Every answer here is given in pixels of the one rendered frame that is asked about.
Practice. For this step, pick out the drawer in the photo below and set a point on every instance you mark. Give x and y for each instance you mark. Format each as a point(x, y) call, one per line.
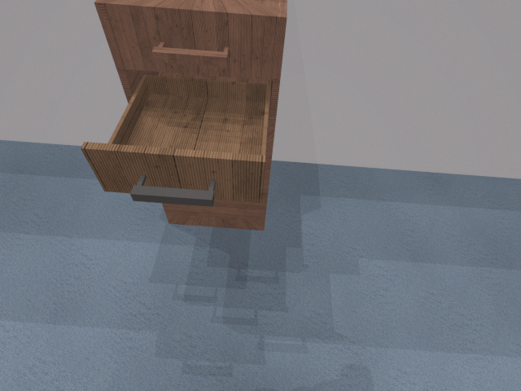
point(182, 132)

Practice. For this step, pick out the cabinet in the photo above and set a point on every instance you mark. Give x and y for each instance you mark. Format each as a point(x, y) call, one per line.
point(253, 34)

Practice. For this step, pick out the handle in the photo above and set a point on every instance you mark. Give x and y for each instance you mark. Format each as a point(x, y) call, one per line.
point(172, 195)
point(193, 57)

